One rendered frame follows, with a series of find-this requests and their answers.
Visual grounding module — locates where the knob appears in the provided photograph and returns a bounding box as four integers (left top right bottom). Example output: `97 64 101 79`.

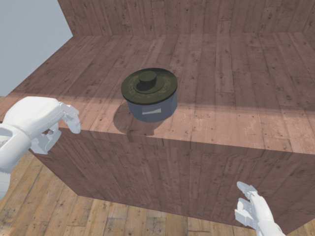
139 71 157 86

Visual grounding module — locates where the left robot hand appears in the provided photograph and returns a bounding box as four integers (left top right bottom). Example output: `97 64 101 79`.
2 96 81 154

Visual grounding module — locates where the robot right forearm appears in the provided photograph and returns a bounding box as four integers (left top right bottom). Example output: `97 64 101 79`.
256 220 286 236

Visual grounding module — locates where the robot left forearm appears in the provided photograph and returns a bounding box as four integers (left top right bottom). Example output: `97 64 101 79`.
0 123 32 200

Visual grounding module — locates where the lid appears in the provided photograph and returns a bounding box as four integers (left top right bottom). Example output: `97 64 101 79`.
121 68 178 105

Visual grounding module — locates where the table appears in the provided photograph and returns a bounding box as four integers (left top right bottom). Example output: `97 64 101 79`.
0 0 315 235

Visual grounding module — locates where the pot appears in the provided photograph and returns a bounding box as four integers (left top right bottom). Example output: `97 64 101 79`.
127 90 177 122

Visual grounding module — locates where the right robot hand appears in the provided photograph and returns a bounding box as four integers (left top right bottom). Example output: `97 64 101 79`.
235 181 274 230

